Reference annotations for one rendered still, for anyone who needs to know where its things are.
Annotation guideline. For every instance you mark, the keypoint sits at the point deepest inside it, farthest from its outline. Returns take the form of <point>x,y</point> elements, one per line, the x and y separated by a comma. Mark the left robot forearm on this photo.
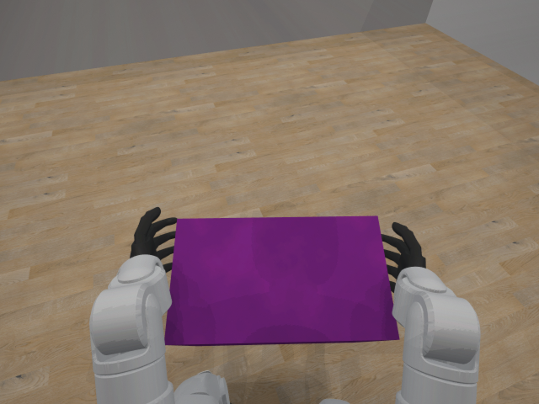
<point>127,339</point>

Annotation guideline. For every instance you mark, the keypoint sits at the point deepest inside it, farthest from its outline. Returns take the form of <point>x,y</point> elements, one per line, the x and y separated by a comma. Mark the robot left hand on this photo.
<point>146,243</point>

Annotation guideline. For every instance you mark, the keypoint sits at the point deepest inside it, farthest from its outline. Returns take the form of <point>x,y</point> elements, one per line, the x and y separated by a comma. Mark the left robot thigh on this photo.
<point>204,388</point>

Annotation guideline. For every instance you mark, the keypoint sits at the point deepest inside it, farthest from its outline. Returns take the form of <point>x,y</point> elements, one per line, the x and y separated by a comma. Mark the right robot forearm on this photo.
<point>441,341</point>

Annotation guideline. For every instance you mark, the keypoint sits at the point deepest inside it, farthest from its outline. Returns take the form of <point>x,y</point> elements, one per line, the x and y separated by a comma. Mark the carton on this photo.
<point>279,280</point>

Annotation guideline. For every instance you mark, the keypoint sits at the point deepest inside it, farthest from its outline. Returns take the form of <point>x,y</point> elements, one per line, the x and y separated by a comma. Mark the robot right hand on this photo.
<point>411,254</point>

